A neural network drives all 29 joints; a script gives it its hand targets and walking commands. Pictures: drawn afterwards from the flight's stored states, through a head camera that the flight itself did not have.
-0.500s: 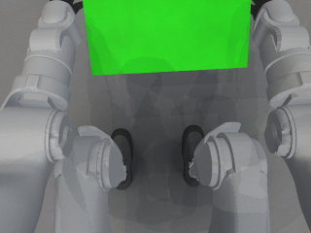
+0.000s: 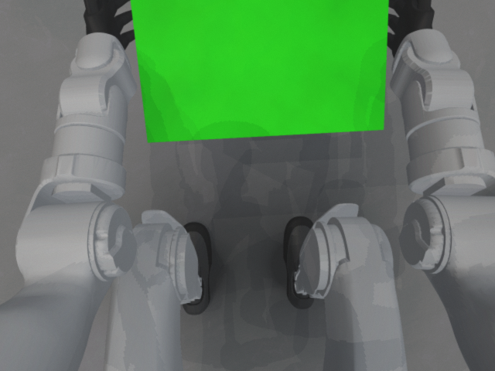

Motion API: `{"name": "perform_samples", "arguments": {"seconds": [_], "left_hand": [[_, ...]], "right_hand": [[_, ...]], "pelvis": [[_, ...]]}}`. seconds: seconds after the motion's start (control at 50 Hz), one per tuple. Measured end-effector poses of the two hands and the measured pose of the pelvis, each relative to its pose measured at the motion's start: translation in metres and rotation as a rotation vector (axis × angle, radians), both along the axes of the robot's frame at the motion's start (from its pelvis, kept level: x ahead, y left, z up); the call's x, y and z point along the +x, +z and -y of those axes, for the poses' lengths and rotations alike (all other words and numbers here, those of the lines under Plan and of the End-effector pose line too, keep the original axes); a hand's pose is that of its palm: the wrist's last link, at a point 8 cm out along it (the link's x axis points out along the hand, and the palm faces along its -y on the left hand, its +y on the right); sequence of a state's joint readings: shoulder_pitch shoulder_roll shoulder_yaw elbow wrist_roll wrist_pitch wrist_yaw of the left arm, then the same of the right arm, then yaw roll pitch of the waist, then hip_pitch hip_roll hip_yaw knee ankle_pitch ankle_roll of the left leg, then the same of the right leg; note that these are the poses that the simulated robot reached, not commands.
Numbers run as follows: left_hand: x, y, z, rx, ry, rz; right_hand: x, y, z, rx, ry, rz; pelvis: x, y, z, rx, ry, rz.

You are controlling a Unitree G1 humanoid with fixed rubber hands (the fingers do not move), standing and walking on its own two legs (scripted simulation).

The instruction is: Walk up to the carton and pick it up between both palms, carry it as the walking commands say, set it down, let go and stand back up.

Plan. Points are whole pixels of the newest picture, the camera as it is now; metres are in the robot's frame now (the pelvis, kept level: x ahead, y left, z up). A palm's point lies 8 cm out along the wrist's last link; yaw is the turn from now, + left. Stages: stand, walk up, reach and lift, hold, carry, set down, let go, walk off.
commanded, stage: reach and lift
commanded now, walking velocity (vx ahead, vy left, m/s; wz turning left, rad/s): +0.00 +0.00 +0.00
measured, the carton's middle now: (257, 43) +0.56 -0.03 -0.19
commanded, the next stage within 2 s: none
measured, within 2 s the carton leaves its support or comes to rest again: neither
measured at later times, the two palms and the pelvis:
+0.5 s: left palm (74, 30) +0.53 +0.16 -0.04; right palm (446, 28) +0.51 -0.22 -0.04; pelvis -0.01 +0.00 +0.05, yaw +0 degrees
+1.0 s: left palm (12, 14) +0.51 +0.16 +0.04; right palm out of the picture +0.49 -0.21 +0.03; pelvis +0.00 +0.00 +0.10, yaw -1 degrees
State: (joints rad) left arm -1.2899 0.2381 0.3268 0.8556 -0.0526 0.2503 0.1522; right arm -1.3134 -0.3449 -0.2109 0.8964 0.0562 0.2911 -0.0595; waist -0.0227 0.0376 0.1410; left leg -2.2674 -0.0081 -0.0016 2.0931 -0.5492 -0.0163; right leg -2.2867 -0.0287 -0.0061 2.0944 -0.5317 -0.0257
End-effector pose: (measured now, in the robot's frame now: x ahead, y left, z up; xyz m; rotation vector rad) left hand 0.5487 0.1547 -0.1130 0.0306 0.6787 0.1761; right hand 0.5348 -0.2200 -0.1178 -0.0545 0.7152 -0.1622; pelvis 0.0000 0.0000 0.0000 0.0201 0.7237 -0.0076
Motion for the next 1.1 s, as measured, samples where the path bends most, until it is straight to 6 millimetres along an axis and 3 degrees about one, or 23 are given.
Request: {"name": "perform_samples", "arguments": {"seconds": [0.52, 1.1], "left_hand": [[-0.022, 0.077, -0.001, 0.001, 0.011, 0.005], [-0.044, 0.165, -0.006, 0.007, 0.018, -0.009]], "right_hand": [[-0.023, 0.076, -0.003, -0.007, -0.025, -0.002], [-0.045, 0.166, -0.010, -0.004, -0.044, -0.007]], "pelvis": [[-0.006, 0.049, 0.000, 0.001, 0.000, -0.087], [0.003, 0.115, -0.001, -0.008, -0.004, -0.090]]}}
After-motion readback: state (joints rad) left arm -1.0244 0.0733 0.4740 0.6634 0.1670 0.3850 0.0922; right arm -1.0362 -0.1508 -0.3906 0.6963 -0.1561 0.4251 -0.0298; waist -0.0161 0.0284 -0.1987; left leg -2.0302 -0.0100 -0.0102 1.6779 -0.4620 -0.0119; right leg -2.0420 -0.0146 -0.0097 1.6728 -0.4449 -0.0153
